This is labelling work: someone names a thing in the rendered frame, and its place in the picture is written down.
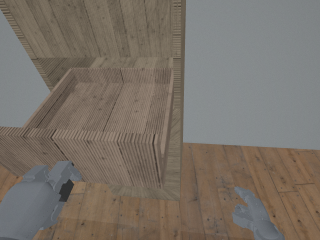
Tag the drawer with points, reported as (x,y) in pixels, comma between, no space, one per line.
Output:
(113,123)

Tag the right robot forearm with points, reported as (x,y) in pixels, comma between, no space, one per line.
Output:
(266,230)

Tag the handle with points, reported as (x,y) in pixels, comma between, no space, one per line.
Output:
(65,190)

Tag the right robot hand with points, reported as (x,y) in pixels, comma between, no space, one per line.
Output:
(244,216)

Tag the cabinet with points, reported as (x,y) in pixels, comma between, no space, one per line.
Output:
(62,34)

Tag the left robot hand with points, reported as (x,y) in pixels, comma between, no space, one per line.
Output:
(28,206)

